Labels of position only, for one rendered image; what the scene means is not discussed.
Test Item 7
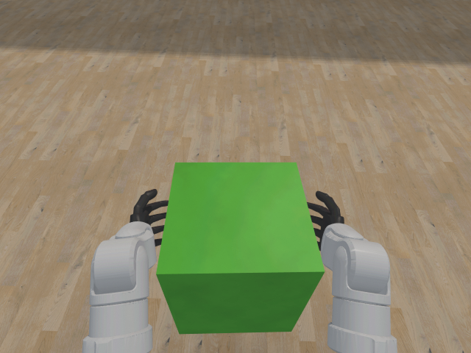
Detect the robot right forearm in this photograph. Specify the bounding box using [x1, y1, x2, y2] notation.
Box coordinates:
[321, 223, 397, 353]

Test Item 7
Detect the robot left forearm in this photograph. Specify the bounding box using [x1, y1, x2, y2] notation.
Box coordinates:
[82, 221, 157, 353]

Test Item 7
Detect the robot left hand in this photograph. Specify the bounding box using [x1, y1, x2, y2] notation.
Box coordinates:
[130, 189, 169, 246]

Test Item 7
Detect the carton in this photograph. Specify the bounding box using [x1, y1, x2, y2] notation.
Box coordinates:
[156, 163, 325, 334]

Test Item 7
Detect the robot right hand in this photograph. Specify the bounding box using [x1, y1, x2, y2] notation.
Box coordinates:
[307, 191, 344, 251]

